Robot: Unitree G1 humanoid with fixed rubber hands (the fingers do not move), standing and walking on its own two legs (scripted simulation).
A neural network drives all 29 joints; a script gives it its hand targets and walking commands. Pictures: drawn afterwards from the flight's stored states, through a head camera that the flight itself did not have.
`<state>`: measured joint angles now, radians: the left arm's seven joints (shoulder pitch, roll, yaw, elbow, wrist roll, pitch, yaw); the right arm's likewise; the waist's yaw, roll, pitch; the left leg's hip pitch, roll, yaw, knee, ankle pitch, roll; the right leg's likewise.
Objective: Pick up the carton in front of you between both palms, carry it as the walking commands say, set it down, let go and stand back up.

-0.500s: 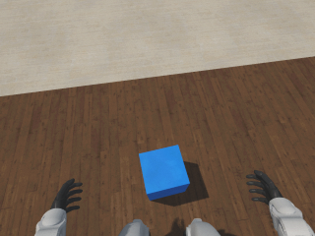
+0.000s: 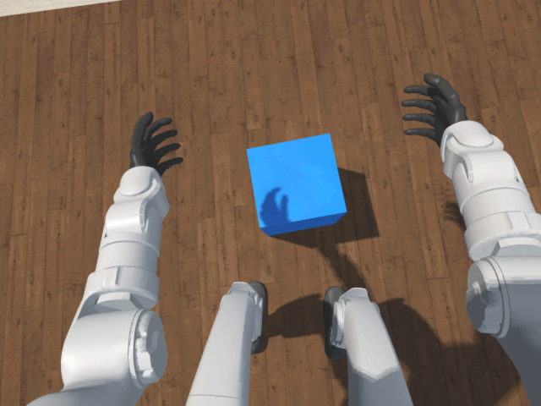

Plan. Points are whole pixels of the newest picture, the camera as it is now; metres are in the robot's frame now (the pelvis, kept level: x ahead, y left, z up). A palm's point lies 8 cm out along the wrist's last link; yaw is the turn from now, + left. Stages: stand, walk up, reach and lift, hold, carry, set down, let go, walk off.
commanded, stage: reach and lift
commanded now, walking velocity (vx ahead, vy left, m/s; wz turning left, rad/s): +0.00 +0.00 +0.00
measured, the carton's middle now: (295, 190) +0.50 +0.02 -0.53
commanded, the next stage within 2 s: none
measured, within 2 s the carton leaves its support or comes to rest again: leaves its support in 1.90 s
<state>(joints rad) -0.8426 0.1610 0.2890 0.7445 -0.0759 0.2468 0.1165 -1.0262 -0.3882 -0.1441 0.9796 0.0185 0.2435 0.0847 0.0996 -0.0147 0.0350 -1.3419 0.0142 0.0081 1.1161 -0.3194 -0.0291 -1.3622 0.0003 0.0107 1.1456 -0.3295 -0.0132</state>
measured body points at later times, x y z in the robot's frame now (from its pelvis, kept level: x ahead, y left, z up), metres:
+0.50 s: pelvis +0.02 +0.00 -0.08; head +0.35 -0.02 +0.23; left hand +0.48 +0.22 -0.23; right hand +0.56 -0.16 -0.24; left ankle +0.10 +0.14 -0.62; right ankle +0.09 -0.11 -0.62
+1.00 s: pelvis -0.03 +0.00 -0.26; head +0.33 +0.00 -0.01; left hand +0.47 +0.21 -0.44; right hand +0.55 -0.15 -0.44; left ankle +0.09 +0.14 -0.62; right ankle +0.09 -0.11 -0.62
